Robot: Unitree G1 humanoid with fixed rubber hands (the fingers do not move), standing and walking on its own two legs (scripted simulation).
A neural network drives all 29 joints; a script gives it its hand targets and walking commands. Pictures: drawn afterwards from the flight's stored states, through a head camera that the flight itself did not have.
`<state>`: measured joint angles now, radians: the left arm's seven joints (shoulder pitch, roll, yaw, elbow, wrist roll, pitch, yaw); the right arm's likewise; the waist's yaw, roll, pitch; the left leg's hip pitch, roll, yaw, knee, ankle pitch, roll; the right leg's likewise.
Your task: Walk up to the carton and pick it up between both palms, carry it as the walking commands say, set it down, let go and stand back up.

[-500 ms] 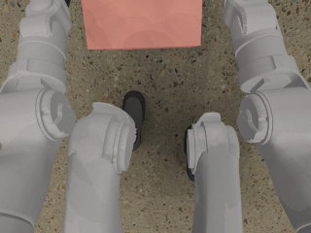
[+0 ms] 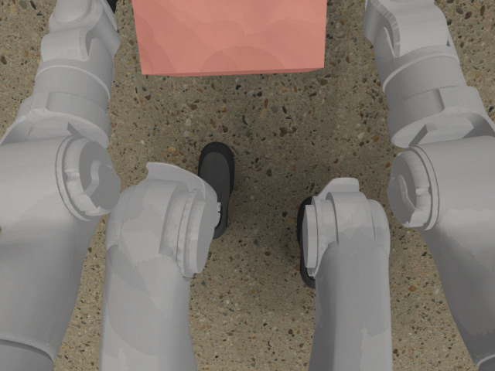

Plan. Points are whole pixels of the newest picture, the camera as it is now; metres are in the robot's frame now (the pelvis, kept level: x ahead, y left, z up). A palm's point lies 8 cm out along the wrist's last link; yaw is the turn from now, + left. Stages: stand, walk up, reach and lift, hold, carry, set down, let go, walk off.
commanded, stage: set down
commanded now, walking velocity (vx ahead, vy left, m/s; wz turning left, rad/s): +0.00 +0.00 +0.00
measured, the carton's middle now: out of the picture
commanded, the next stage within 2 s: let go in 1.94 s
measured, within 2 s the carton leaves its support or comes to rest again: neither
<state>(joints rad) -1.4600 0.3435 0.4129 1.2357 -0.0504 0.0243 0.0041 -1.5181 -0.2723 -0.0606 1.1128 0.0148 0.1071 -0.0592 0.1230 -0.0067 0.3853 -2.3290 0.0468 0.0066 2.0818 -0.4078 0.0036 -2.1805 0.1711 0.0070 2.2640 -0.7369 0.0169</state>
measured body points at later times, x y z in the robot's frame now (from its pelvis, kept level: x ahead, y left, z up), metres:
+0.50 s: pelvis -0.01 +0.01 -0.01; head +0.37 +0.03 +0.22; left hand +0.49 +0.31 -0.20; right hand +0.58 -0.10 -0.20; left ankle +0.15 +0.12 -0.34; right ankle +0.07 -0.10 -0.34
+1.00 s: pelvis -0.01 +0.01 +0.05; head +0.35 +0.04 +0.32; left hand +0.51 +0.32 -0.08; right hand +0.60 -0.09 -0.08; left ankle +0.15 +0.12 -0.34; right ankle +0.07 -0.10 -0.34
